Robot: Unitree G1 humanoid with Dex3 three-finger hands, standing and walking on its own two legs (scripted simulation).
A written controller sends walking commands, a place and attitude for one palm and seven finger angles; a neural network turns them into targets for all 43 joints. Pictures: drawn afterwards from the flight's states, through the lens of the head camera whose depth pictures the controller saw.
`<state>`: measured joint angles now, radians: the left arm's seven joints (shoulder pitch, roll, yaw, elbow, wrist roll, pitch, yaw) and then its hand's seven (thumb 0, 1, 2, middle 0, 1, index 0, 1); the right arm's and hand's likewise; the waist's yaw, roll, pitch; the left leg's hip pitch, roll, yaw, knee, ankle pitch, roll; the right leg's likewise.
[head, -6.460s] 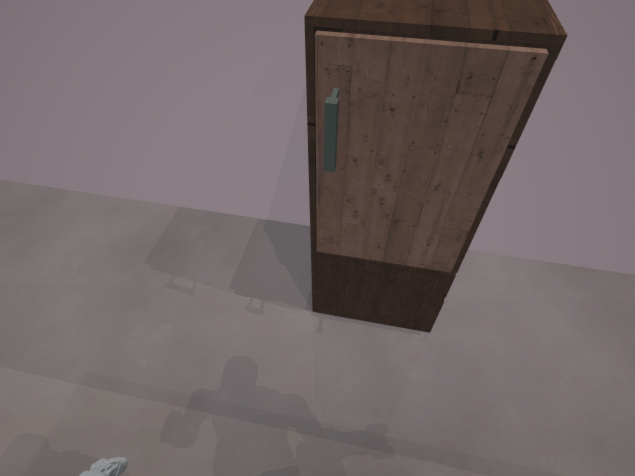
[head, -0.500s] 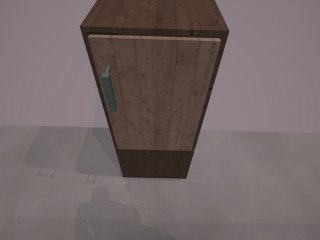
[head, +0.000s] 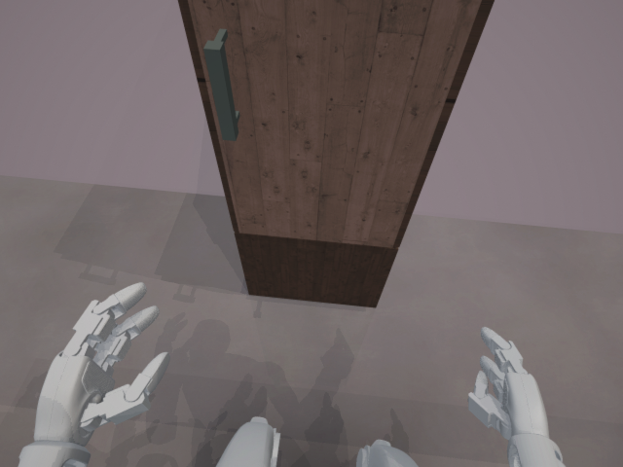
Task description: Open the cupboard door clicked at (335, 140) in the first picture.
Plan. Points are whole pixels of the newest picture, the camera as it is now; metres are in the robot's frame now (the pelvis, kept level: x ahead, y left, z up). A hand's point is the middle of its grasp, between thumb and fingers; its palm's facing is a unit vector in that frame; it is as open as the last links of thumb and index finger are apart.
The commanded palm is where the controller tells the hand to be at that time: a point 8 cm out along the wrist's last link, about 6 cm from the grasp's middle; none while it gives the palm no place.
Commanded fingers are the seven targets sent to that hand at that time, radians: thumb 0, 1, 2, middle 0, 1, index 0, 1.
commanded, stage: raise the hand with hooked fingers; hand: left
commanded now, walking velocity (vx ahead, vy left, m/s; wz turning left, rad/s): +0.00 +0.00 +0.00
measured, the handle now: (226, 87) +0.61 +0.21 +0.13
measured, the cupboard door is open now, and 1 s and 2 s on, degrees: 0 0 0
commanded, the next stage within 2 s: move the hooked fingers beside the handle in 1.58 s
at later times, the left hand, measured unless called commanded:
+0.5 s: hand (109, 307) +0.25 +0.25 +0.09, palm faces +0.02 -1.00 -0.05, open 12.2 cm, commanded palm +0.23 +0.31 +0.10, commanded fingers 0.00 -0.31 0.38 -0.29 -1.08 -0.29 -1.08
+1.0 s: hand (67, 239) +0.30 +0.30 +0.14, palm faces +0.05 -1.00 -0.04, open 14.0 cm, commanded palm +0.28 +0.35 +0.14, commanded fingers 0.00 -0.50 0.30 -0.30 -1.20 -0.30 -1.20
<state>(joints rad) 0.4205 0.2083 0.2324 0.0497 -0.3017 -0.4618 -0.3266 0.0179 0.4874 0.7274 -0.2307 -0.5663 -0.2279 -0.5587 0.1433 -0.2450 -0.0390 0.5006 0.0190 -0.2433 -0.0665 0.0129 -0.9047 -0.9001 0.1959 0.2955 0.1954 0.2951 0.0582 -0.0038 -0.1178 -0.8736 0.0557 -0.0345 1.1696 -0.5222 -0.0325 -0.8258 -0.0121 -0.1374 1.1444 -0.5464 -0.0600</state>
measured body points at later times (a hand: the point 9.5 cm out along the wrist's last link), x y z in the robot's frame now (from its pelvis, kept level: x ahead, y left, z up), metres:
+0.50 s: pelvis +0.00 +0.03 +0.04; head +0.06 +0.04 +0.48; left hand +0.24 +0.31 +0.10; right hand +0.15 -0.23 -0.04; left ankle +0.03 +0.14 -0.65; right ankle +0.02 -0.09 -0.65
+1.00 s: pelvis +0.02 +0.04 +0.06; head +0.06 +0.04 +0.51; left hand +0.29 +0.36 +0.14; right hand +0.19 -0.20 -0.02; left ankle +0.03 +0.14 -0.65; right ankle +0.02 -0.09 -0.65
